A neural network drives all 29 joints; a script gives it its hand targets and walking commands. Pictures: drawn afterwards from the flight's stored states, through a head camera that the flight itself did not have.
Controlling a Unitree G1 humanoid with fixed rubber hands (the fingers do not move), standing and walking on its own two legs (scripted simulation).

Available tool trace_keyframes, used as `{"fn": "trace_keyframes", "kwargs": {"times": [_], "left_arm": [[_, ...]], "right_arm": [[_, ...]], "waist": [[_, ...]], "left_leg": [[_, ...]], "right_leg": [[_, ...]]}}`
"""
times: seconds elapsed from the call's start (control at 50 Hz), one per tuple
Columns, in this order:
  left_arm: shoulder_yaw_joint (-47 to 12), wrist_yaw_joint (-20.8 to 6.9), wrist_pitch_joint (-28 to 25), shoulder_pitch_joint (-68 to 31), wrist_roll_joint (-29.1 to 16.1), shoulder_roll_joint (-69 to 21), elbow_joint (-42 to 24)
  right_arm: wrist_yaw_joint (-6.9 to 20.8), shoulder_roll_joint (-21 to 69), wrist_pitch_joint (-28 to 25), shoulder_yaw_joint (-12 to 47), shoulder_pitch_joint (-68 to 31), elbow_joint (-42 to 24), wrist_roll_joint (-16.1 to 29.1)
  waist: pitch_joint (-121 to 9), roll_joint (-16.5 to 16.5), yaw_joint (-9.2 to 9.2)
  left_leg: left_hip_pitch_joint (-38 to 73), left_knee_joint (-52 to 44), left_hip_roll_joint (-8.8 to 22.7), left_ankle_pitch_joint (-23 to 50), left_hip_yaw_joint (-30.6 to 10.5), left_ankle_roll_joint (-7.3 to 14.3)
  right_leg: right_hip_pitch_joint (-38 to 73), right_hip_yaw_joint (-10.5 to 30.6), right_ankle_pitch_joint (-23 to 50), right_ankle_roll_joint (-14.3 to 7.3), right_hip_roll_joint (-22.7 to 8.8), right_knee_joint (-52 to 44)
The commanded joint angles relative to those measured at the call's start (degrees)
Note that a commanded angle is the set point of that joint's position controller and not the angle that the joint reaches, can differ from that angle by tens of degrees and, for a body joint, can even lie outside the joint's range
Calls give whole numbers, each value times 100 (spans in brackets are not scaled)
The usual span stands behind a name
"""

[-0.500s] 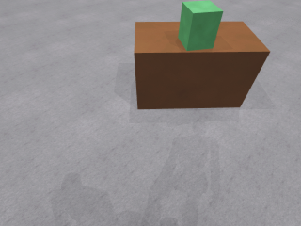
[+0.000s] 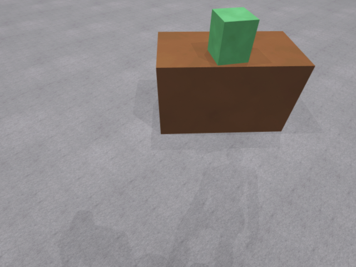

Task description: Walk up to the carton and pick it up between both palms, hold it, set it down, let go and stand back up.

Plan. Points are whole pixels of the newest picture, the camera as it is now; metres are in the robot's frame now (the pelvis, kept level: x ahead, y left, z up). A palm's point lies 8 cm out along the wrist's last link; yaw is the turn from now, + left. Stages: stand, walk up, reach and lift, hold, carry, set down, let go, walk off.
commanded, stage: stand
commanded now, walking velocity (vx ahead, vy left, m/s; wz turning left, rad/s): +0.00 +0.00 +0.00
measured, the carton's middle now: (230, 36) +1.37 -0.28 -0.07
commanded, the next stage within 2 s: walk up in 1.04 s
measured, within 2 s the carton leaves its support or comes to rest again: neither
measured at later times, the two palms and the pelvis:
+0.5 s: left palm out of the picture -0.04 +0.20 -0.15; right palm out of the picture -0.05 -0.19 -0.15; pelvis -0.01 +0.01 +0.00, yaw +0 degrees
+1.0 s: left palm out of the picture -0.05 +0.21 -0.15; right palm out of the picture -0.03 -0.19 -0.15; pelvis +0.00 +0.01 +0.00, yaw +0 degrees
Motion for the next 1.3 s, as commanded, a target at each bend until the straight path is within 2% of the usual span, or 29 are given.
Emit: {"fn": "trace_keyframes", "kwargs": {"times": [0.0, 0.06, 0.16, 0.2, 0.22, 0.24, 0.28, 0.32, 0.36, 0.38, 0.4, 0.46, 0.48, 0.5, 0.58, 0.66, 0.68, 0.72, 0.74, 0.78, 0.82, 0.88, 0.98, 1.06, 1.18, 1.2, 1.22, 1.26, 1.28], "left_arm": [[105, 52, -27, 474, -6, 640, -49], [20, 0, 21, 501, 9, 300, -81], [21, 27, -8, 288, -24, 389, -181], [59, -17, 20, 478, -19, 410, -118], [30, -1, 7, 482, -31, 348, -184], [64, 11, -2, 439, -24, 370, -141], [58, 32, 28, 480, -21, 384, -96], [62, 22, 34, 366, 14, 321, -190], [16, 31, 54, 608, 1, 282, -98], [39, 7, 32, 507, -14, 275, -154], [70, 5, -3, 454, -8, 501, -128], [19, 8, 22, 564, -5, 266, -135], [51, -1, 55, 291, 2, 380, -142], [40, 3, 71, 335, -39, 312, -168], [43, 6, 31, 355, -7, 256, -51], [92, 41, -6, 628, -5, 464, -83], [101, 6, -2, 533, -28, 418, -45], [49, 44, 14, 573, -18, 217, 11], [70, 12, 21, 416, -43, 270, -97], [72, 40, 14, 599, -19, 421, -56], [85, 34, -8, 686, 24, 472, 12], [18, 28, 13, 582, 2, 232, 8], [62, 14, -8, 532, -20, 367, -72], [56, 9, -6, 641, -25, 413, 35], [60, 18, 53, 433, -21, 311, -79], [64, 24, 38, 581, -21, 399, -89], [328, -2, -49, 993, 74, 861, -292], [406, -48, -28, 189, 141, 796, -649], [367, -83, -26, 24, 249, 646, -812]], "right_arm": [[-46, -443, -4, -93, 521, -52, 1], [-27, -487, 56, -89, 490, -46, 8], [-22, -328, 50, -51, 559, -27, 16], [-2, -448, 30, -81, 545, -92, -29], [-34, -357, 45, -82, 470, -81, -15], [-39, -191, 41, -33, 627, -5, -2], [-7, -334, 34, -73, 573, -4, -15], [-10, -325, 41, -53, 504, -79, -24], [-35, -293, 66, -40, 544, -12, -25], [-17, -398, 71, -49, 489, -41, -3], [-19, -429, 41, -58, 410, -105, 22], [-2, -333, 71, -47, 645, 17, 4], [-26, -339, 83, -67, 690, -2, -11], [-25, -249, 58, -12, 685, -3, -14], [22, -279, -22, -47, 295, -217, 0], [23, -399, -23, -107, 425, -120, -6], [26, -235, -37, -90, 308, -196, -4], [10, -186, -18, -16, 704, -49, 0], [21, -251, 5, -64, 615, -88, 21], [-8, -267, 14, -54, 509, -61, -35], [-6, -351, -13, -93, 424, -143, 32], [-22, -348, -2, -75, 487, -149, -7], [23, -215, -13, -40, 525, -34, 4], [-18, -197, 9, 0, 370, -127, 14], [38, -363, -30, -41, 568, -56, 12], [-5, -445, -40, -51, 328, -85, -23], [-4, -1115, -106, -404, 573, -480, -201], [-85, -1406, -118, -597, 899, -422, -297], [-114, -1473, -143, -628, 924, -384, -348]], "waist": [[451, 183, -12], [421, -177, 22], [577, 127, -118], [318, -40, -17], [362, 247, 56], [311, -119, -38], [343, -167, -16], [290, 172, 18], [523, -17, 56], [509, 231, 49], [263, -21, 5], [559, 319, 9], [612, 11, -118], [625, 338, -28], [250, -141, -59], [474, 383, 17], [157, -66, -27], [339, 343, -47], [230, -122, -47], [598, 295, 29], [369, -178, 31], [535, -225, -17], [176, 289, 10], [429, -268, 20], [390, 210, -52], [386, 314, 96], [-134, 349, -121], [499, 891, -455], [692, 882, -520]], "left_leg": [[-493, -563, 371, 270, -372, 189], [-134, -493, 377, 37, -370, 198], [-382, -575, 355, 79, -370, 177], [-222, -525, 442, -25, -476, 237], [-280, -491, 365, 37, -368, 232], [-243, -455, 418, 245, -420, 218], [-431, -513, 342, 94, -398, 236], [-435, -600, 431, -44, -473, 257], [-632, -724, 429, -480, -563, 253], [-641, -686, 387, -216, -470, 203], [-335, -613, 412, 107, -447, 245], [-410, -621, 342, -357, -319, 148], [-591, -755, 385, -553, -506, 185], [-755, -887, 429, -565, -570, 206], [-282, -606, 459, 66, -579, 280], [-347, -643, 401, 57, -462, 233], [-107, -524, 381, 135, -441, 227], [-511, -675, 360, 213, -431, 214], [-276, -561, 314, 271, -391, 251], [-462, -581, 388, -44, -431, 274], [-293, -479, 358, 310, -369, 208], [-425, -535, 368, 99, -314, 232], [-223, -547, 343, 240, -383, 212], [-275, -485, 361, 262, -358, 188], [-385, -580, 335, 60, -415, 189], [-377, -628, 421, 101, -439, 208], [527, -432, 482, -2919, -618, 476], [903, -1483, 1841, -4105, -2337, 1132], [857, -1699, 2434, -3820, -2682, 1443]], "right_leg": [[-9, 322, 372, -249, -414, -484], [-411, 348, -96, -191, -327, -569], [-402, 359, 164, -172, -381, -481], [-329, 284, 227, -164, -370, -462], [-435, 301, 142, -177, -380, -509], [-229, 327, 239, -187, -416, -509], [-224, 393, 229, -207, -384, -475], [-248, 324, 45, -278, -383, -444], [-359, 207, -116, -171, -308, -468], [-179, 228, 123, -131, -378, -400], [-246, 328, 246, -162, -381, -467], [-538, 358, -89, -148, -316, -501], [-459, 183, 6, -113, -279, -415], [-233, 189, 252, -97, -301, -336], [-311, 254, 263, -177, -363, -389], [-348, 317, 484, -113, -413, -408], [-385, 263, 306, -119, -352, -405], [-49, 292, 515, -130, -405, -296], [-227, 317, 174, -173, -397, -425], [-389, 296, 212, -128, -371, -498], [-304, 310, 375, -136, -394, -469], [-328, 305, 228, -94, -364, -486], [-155, 255, 451, -118, -371, -380], [-315, 324, 71, -131, -359, -528], [-199, 226, 337, -151, -351, -391], [-227, 182, 404, -113, -380, -400], [-1070, 363, -2476, -303, -139, 258], [-2751, -445, -1818, -51, 81, 2084], [-3087, -285, -1839, 51, -319, 2730]]}}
